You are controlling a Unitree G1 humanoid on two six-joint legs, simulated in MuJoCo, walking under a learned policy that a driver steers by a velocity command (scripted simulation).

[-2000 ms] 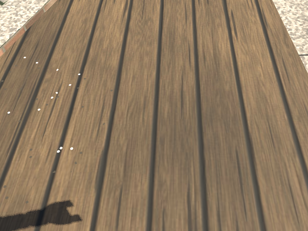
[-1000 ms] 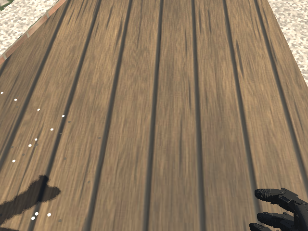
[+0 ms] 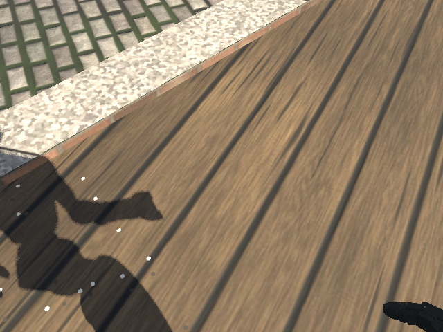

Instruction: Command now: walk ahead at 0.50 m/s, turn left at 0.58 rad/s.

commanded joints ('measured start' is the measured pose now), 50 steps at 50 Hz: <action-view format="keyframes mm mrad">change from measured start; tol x32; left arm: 1 -49 191 41 -67 -10 4 12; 50 -74 145 56 -188 10 99 23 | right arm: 1 299 -205 -99 6 2 3 -18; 50 14 -125 -39 14 -42 -16 -98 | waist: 1 -230 -77 -176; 50 -35 85 -71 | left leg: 1 474 -124 57 -76 -6 92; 3 960 282 -873 -289 -241 361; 11 368 98 -362 -409 199 218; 24 449 18 -294 -25 404 36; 26 156 -136 -190 411 -385 -93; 29 10 -81 -173 555 -462 -153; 50 373 205 -322 -330 88 93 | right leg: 1 -167 -182 30 454 985 -113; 3 -810 88 258 1058 -204 -28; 23 -476 42 316 135 516 -74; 26 67 -288 713 163 1154 -368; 31 -264 -179 758 -24 298 -288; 44 -430 -40 738 -4 80 -203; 50 -701 119 409 834 -29 4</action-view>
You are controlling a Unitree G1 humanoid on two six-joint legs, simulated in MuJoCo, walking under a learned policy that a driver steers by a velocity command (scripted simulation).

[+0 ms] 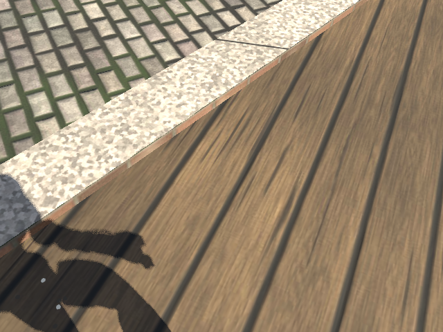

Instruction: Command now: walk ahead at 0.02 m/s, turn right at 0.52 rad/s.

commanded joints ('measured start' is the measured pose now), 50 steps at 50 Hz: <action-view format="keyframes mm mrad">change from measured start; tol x16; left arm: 1 86 102 38 -24 4 9 8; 15 22 58 14 -135 -4 26 -43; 18 97 271 65 -152 20 10 -18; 50 20 9 -36 6 30 -23 -2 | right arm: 1 -120 -113 -21 -102 23 -20 -11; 50 -39 -86 11 -26 19 -32 16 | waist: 1 31 153 -51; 15 -1 215 -106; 18 5 -289 -154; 21 18 -61 -125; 36 -13 -84 -76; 40 46 187 -128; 50 -10 67 -80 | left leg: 1 98 263 -195 -176 255 168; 15 166 308 24 -26 417 152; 17 -125 186 172 296 37 -11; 18 -408 37 146 526 -450 -89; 20 -417 54 -25 714 -382 -74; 25 -301 42 -7 628 -120 -101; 35 -55 40 8 131 -106 -72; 39 197 188 -129 -64 386 39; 41 75 143 -106 -92 120 63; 50 88 79 -43 -63 5 25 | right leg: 1 -116 -57 -14 320 1 54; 14 144 -124 -213 -269 87 18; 16 345 -95 -198 -498 311 -49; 18 602 -501 368 -495 914 -332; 21 462 -383 210 -543 595 -289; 40 278 -111 -4 -437 148 -46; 50 279 -112 5 -432 212 -49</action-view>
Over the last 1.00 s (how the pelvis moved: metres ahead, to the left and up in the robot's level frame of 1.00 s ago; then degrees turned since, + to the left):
0.32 0.06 0.02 0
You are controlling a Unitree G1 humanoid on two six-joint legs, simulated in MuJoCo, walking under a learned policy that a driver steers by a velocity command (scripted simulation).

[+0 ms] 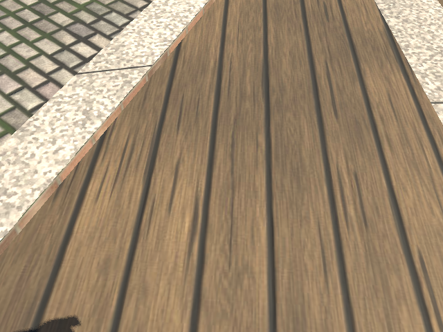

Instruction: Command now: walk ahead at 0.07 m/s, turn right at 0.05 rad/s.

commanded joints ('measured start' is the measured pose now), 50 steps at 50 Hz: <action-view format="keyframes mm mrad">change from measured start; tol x32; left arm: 1 -6 93 28 -44 -5 -13 8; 35 347 38 0 -38 17 -114 4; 50 -179 91 10 -182 0 -145 -4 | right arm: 1 1 -133 -30 -53 5 -6 -9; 29 -250 -87 -15 -191 46 -55 81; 34 225 -263 -103 -101 44 -24 50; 50 151 -220 -80 -73 44 -36 -1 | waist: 1 -14 46 -52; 29 69 -61 106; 36 -140 158 -430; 50 -78 65 -17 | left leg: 1 35 63 -80 -110 -83 50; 9 -123 239 -309 -296 -370 183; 15 -677 41 -85 615 -164 60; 33 32 -100 118 47 214 172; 35 681 311 -707 -65 -85 428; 50 -98 52 -270 -289 206 230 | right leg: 1 -36 -25 17 -47 -49 -23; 10 134 -27 -129 -42 -19 -75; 13 358 -414 601 -346 -217 -308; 28 227 -286 -152 -419 385 -141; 33 259 -271 -254 132 1088 -61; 34 1 -233 -247 429 790 -30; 35 -421 -14 -151 820 -247 29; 36 -517 -20 36 921 -258 9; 50 -282 -80 -57 97 401 82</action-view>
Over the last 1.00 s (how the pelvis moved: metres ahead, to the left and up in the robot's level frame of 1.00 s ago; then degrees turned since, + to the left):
0.02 -0.02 0.00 -21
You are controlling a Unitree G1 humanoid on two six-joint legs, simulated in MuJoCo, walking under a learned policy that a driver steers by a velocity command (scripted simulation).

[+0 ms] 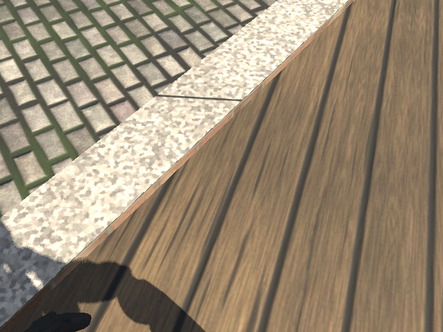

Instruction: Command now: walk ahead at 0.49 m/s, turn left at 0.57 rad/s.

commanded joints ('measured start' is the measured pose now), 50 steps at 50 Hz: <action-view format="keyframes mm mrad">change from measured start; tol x16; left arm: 1 -100 48 8 -81 -16 -20 -11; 6 -84 109 37 -86 -30 -39 -28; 10 293 229 88 -7 -1 -29 -17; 20 52 110 41 41 -16 10 -22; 30 257 0 -11 133 6 29 -23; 50 161 65 10 227 -10 113 28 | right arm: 1 13 -175 -47 -48 11 -5 -14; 10 159 -58 4 -81 9 3 -18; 33 -256 -58 7 -133 -33 65 -7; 50 -242 -60 -6 -7 -27 45 -10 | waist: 1 -14 92 -29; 8 128 124 -189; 10 112 -294 -405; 15 63 -41 -71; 27 51 -65 -119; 30 131 210 -234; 50 91 52 -76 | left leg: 1 -131 206 -181 -94 97 125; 7 27 233 -320 133 171 70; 8 -39 185 -267 318 167 36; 10 -523 30 -64 881 -425 -87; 12 -563 106 -65 1001 -314 -122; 26 -103 145 96 182 105 -102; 29 178 333 -90 94 613 -1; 33 31 271 -83 97 222 33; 40 49 232 -34 165 467 10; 50 -5 209 -18 117 271 -3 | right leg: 1 203 85 -59 -150 127 8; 6 273 106 -23 -271 -62 -46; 8 617 15 19 -304 -66 -135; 10 1081 -352 654 -361 -101 -374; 14 655 -186 195 -373 396 -287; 19 511 -114 2 -441 558 -292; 26 519 -112 -13 -392 264 -250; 30 371 55 -116 -214 -389 -55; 39 486 41 -108 -296 -128 -36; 50 526 45 -116 -324 -186 -31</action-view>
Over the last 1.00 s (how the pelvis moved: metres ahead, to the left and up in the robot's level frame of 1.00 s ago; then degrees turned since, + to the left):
0.42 0.07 0.01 19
